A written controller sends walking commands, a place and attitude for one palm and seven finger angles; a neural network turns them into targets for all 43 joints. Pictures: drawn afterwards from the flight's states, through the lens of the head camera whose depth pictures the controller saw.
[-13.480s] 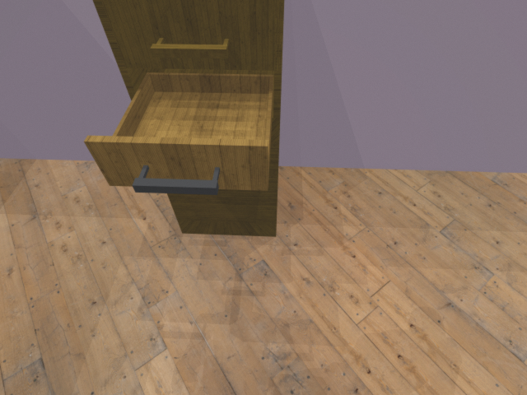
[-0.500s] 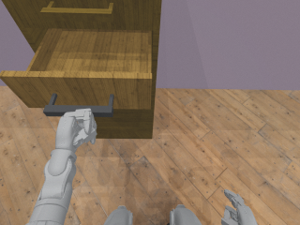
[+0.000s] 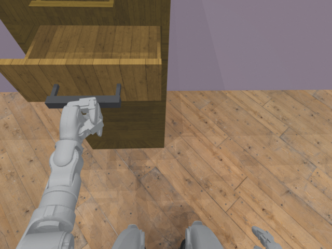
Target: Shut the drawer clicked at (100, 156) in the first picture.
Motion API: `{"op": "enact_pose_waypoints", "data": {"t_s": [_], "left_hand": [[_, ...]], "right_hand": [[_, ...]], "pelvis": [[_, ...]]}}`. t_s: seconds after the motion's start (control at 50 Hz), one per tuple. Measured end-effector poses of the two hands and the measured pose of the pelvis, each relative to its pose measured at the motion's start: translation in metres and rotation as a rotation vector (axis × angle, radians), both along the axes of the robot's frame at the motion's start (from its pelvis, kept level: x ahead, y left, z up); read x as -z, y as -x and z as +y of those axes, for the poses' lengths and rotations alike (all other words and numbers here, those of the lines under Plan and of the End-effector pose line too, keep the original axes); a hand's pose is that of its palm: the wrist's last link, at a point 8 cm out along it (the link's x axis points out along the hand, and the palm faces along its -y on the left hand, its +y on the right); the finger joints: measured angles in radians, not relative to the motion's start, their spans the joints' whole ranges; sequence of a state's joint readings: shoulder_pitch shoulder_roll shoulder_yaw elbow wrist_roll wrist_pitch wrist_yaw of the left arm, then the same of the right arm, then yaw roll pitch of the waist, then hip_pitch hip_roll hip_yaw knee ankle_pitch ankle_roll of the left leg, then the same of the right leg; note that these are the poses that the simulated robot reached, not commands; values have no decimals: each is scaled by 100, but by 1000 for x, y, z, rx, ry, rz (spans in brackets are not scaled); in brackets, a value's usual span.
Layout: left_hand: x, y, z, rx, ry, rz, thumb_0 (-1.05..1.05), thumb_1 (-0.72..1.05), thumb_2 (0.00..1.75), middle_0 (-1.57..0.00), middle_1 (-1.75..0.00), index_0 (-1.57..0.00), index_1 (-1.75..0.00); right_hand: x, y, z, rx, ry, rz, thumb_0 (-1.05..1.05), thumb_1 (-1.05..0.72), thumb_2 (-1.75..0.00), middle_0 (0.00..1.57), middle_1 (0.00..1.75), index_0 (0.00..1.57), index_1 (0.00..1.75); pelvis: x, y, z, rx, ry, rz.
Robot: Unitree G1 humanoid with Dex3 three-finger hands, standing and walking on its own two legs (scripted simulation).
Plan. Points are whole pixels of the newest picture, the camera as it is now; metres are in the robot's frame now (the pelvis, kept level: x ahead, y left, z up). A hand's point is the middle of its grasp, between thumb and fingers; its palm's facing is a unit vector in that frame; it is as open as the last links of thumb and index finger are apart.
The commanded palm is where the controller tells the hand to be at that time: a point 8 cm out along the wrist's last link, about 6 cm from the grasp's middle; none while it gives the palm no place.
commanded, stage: push the drawer shut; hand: left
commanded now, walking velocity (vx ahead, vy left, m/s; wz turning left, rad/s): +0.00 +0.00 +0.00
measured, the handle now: (86, 94) +0.48 +0.20 +0.05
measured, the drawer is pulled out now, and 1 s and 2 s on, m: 0.14 0.02 0.00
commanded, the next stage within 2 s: pull the fist back off the drawer in 1.44 s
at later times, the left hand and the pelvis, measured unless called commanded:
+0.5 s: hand (103, 97) +0.47 +0.16 +0.05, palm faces +0.01 -1.00 -0.02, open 3.0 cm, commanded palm +0.45 +0.21 +0.05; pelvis +0.00 +0.00 +0.00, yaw -1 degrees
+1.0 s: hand (106, 80) +0.53 +0.16 +0.05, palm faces +0.02 -1.00 -0.02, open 3.1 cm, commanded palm +0.51 +0.21 +0.05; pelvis +0.01 +0.01 -0.01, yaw -2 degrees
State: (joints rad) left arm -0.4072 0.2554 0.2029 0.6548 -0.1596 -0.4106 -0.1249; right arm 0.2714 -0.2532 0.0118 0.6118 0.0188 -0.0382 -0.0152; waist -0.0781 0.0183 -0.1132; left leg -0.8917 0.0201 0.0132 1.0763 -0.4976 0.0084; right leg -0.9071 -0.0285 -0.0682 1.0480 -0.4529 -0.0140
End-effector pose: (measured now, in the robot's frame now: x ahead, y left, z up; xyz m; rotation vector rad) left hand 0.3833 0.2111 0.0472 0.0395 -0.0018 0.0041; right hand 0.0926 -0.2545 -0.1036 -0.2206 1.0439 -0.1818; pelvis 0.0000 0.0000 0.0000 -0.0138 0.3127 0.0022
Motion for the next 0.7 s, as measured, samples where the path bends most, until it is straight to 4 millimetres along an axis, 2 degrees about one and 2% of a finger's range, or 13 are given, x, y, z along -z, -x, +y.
{"op": "enact_pose_waypoints", "data": {"t_s": [0.34, 0.46, 0.7], "left_hand": [[0, -51, 0, -9, 8, 0, -4, 82, 90, -140, -160, -140, -160], [-3, -64, -2, -12, 20, 3, -1, 85, 90, -140, -160, -140, -160], [0, -95, 2, -10, 14, 0, -5, 81, 89, -140, -160, -140, -160]], "right_hand": [[8, 40, -3, 43, 16, 119, 0, -91, -90, 20, 30, 20, 30], [7, 55, -2, 71, 9, 165, 0, -91, -90, 20, 30, 20, 30], [9, 81, -1, 92, 25, 264, 0, -91, -90, 20, 30, 20, 30]], "pelvis": [[6, 4, 2, 8, 4, 43], [4, 0, 4, 20, 4, 50], [10, 1, 7, 17, 14, 88]]}}
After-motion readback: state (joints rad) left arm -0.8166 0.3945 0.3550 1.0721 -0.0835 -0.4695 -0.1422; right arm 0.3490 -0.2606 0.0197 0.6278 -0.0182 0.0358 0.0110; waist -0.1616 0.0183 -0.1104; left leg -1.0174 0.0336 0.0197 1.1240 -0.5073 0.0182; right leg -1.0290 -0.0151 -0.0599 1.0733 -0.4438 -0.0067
